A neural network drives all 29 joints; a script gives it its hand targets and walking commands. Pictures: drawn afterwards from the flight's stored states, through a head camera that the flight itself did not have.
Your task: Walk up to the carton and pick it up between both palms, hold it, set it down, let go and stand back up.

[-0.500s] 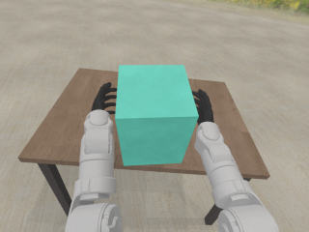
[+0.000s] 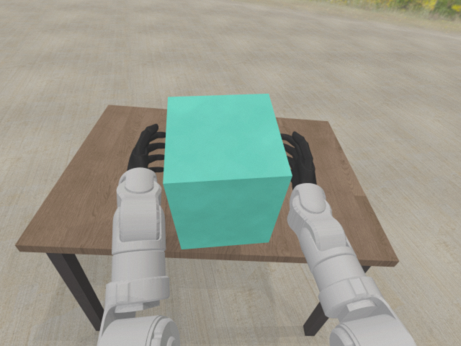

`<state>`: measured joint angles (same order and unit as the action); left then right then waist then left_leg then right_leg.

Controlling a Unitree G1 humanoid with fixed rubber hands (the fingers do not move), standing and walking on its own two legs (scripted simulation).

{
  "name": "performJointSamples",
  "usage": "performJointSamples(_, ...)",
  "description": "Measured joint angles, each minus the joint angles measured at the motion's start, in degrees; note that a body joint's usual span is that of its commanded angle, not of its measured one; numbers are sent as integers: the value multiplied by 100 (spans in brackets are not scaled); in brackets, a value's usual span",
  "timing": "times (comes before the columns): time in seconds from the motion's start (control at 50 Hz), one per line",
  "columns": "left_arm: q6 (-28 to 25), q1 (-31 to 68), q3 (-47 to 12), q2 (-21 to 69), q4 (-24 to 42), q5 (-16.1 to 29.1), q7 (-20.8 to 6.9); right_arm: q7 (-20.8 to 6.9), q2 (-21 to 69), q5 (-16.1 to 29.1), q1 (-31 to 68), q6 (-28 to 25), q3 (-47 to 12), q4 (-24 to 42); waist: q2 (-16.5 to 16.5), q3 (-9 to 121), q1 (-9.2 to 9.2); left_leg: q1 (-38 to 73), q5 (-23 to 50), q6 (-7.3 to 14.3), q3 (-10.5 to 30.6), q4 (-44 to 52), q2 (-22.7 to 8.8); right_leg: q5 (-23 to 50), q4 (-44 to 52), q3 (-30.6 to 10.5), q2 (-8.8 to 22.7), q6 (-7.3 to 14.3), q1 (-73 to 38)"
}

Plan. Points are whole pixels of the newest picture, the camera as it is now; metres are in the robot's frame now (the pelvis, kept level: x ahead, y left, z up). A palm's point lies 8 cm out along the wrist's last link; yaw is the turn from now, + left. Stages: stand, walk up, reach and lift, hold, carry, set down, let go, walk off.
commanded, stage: reach and lift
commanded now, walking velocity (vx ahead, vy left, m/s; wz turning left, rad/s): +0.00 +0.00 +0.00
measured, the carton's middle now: (222, 175) +0.41 +0.00 +0.11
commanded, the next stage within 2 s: hold in 0.24 s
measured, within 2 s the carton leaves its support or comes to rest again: neither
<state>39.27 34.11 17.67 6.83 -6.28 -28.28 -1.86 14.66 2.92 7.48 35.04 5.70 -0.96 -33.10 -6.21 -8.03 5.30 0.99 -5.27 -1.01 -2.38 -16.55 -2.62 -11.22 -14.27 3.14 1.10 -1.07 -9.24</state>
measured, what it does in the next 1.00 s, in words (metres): stands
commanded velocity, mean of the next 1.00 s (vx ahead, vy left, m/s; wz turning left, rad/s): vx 0.00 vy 0.00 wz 0.00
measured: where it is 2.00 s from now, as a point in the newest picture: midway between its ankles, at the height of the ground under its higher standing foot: outside the picture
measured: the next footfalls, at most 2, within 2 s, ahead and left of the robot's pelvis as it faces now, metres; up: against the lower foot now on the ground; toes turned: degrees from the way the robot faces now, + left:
none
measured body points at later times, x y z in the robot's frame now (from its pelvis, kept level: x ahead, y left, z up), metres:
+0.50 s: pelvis -0.01 +0.00 +0.00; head -0.05 +0.05 +0.44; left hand +0.36 +0.15 +0.18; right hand +0.36 -0.12 +0.18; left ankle +0.06 +0.13 -0.75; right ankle -0.02 -0.12 -0.75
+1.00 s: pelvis -0.01 +0.00 +0.00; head -0.04 +0.04 +0.45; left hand +0.36 +0.15 +0.18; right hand +0.36 -0.12 +0.18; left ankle +0.06 +0.13 -0.75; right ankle -0.02 -0.12 -0.75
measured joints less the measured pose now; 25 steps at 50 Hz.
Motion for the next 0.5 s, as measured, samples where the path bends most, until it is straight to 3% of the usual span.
performJointSamples(0.2, 115, 99, 128, -11, -8, -53, -134, 52, 84, -90, 35, 131, 51, 62, 32, -52, -22, 66, 80, 6, 20, 80, 7, 4, -48, 23, 3, 14, -14)
performJointSamples(0.5, 348, 89, 64, -18, 246, -42, -118, 35, 116, -94, 44, 249, 74, 225, -42, 20, -1, 70, 110, 22, 4, 83, 21, 33, -58, 9, 20, 4, -7)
